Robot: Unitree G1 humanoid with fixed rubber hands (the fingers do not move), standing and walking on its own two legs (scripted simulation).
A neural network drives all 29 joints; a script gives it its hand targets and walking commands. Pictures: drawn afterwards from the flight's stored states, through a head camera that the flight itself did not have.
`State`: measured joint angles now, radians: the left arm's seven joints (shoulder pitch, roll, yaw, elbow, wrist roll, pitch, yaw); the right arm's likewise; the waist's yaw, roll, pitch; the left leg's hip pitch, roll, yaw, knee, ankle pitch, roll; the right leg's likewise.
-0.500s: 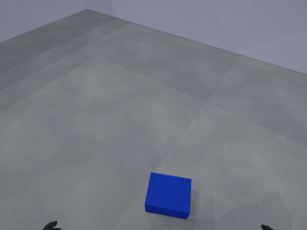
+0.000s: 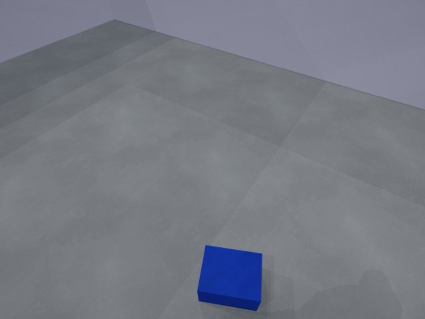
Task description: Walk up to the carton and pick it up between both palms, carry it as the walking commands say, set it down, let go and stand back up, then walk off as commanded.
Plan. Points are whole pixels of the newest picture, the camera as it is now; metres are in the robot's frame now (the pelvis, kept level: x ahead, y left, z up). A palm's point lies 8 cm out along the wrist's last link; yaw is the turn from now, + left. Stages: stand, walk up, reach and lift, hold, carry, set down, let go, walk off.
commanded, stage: walk off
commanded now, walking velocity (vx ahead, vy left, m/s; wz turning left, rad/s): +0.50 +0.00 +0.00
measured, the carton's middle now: (230, 277) +0.43 -0.06 -0.71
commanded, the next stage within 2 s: none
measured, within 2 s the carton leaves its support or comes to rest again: neither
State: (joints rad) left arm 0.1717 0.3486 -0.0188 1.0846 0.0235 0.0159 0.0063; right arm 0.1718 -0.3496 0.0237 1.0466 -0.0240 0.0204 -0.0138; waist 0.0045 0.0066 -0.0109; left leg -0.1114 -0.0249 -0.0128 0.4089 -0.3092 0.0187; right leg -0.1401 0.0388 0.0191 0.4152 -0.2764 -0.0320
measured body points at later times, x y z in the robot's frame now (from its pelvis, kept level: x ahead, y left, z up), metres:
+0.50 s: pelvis +0.18 -0.08 +0.00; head +0.19 -0.09 +0.45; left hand +0.14 +0.18 -0.14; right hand +0.25 -0.34 -0.15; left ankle +0.23 +0.08 -0.67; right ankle +0.10 -0.16 -0.74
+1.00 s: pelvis +0.45 -0.07 +0.00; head +0.47 -0.08 +0.45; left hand +0.59 +0.16 -0.13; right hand +0.35 -0.31 -0.15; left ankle +0.38 +0.05 -0.74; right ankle +0.49 -0.24 -0.70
